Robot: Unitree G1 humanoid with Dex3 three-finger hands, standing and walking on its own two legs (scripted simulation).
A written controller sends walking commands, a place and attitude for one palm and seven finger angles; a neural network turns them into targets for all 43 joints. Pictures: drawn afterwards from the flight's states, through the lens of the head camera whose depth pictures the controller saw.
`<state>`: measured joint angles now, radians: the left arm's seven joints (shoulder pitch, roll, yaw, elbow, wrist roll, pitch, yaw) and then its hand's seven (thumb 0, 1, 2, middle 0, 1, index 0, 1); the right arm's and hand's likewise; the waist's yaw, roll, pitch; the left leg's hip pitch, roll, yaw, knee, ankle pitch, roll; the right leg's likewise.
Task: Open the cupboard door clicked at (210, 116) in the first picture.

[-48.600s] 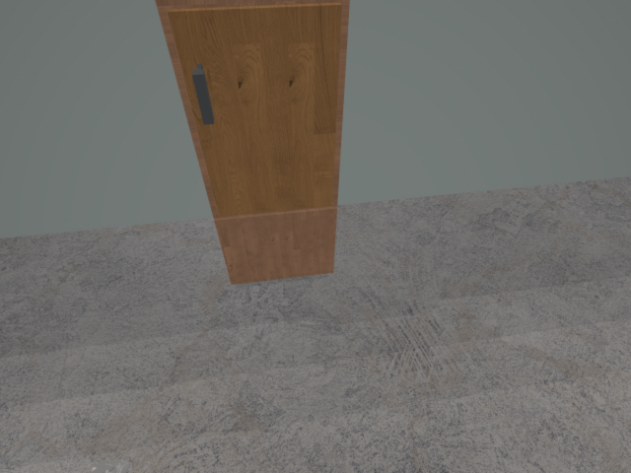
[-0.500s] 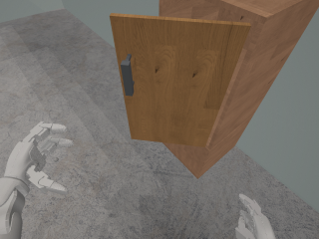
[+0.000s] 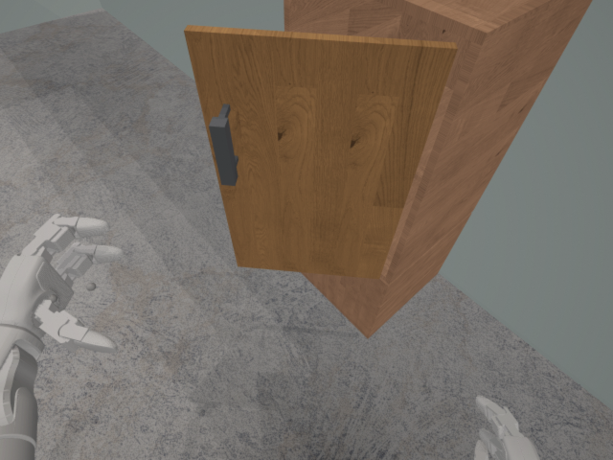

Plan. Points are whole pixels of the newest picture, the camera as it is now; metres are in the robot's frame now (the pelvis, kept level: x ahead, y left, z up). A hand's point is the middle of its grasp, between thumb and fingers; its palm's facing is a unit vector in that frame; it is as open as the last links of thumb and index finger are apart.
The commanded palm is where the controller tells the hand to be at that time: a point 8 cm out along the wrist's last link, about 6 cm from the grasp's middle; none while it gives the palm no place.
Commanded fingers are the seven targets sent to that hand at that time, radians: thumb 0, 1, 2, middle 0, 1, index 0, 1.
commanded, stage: raise the hand with hooked fingers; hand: left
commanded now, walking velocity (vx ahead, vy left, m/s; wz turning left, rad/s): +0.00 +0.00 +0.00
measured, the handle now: (227, 145) +0.57 +0.17 +0.07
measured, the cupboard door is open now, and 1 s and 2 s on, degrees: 43 43 43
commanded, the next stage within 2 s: move the hooked fingers beside the handle in 0.14 s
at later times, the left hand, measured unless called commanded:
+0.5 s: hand (109, 264) +0.32 +0.26 +0.09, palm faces -0.01 -1.00 -0.03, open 14.0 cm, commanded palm +0.30 +0.31 +0.09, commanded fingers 0.00 -0.50 0.30 -0.30 -1.20 -0.30 -1.20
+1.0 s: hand (140, 217) +0.40 +0.25 +0.09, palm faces -0.04 -1.00 -0.01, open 14.0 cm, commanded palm +0.38 +0.30 +0.08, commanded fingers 0.00 -0.50 0.30 -0.30 -1.20 -0.30 -1.20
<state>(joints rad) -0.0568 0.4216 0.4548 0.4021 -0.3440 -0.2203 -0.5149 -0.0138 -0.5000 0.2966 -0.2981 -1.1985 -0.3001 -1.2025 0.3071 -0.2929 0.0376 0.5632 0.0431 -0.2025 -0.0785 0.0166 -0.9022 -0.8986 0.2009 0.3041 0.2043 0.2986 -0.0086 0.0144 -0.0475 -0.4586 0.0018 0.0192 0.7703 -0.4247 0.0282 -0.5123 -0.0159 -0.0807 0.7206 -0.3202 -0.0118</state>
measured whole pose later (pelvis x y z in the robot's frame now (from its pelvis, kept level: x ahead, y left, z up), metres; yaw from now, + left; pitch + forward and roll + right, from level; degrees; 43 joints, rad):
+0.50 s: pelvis -0.01 -0.01 +0.00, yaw +1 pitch +7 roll -1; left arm -0.26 0.46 0.42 0.60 -0.31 -0.23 -0.54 -0.01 -0.50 0.30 -0.30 -1.20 -0.30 -1.20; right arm 0.27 -0.29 0.05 0.59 0.05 -0.19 -0.10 0.02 -0.90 -0.90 0.20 0.30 0.21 0.30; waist -0.01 0.02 -0.03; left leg -0.49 0.00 0.00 0.79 -0.42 0.02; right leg -0.54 -0.02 -0.10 0.74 -0.32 -0.02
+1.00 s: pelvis +0.00 +0.00 +0.00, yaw -1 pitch +11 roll -1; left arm -0.49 0.50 0.43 0.84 -0.25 -0.28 -0.50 -0.01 -0.50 0.30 -0.30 -1.20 -0.30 -1.20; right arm 0.36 -0.29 0.04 0.61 0.04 -0.09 -0.07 0.01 -0.90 -0.90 0.20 0.30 0.20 0.30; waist -0.07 0.01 -0.06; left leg -0.56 0.00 0.03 0.79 -0.43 0.03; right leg -0.61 -0.01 -0.07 0.74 -0.31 -0.01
